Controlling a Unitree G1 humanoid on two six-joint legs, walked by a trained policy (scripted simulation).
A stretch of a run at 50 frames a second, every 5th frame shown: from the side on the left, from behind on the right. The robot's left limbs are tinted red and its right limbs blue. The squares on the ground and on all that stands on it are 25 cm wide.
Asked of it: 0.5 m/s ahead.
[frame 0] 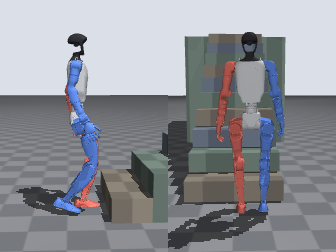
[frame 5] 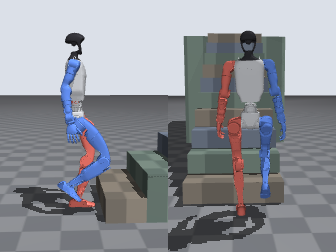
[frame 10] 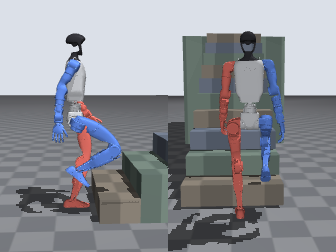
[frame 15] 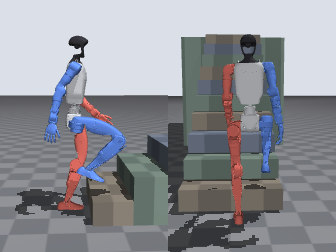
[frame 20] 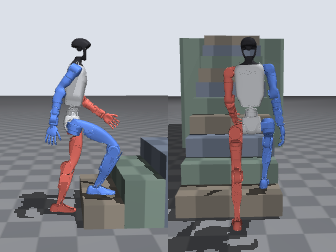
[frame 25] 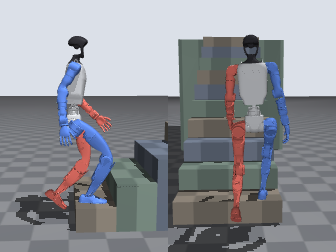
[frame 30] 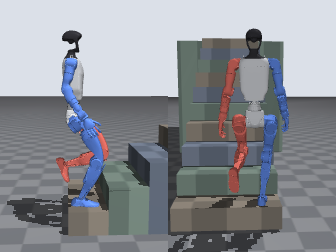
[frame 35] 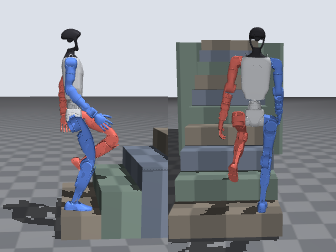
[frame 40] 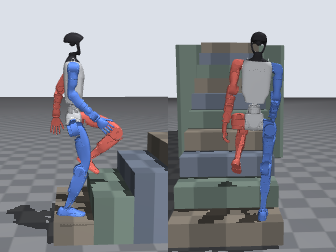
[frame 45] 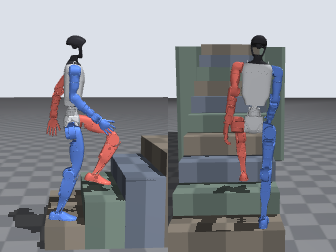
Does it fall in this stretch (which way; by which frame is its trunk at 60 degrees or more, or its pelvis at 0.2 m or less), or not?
no
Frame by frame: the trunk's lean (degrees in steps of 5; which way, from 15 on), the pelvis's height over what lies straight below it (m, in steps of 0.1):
0: 0, 0.8
5: 5, 0.8
10: 0, 0.8
15: 5, 0.8
20: 5, 0.8
25: 5, 0.8
30: 0, 0.7
35: 5, 0.8
40: 5, 0.8
45: 5, 0.8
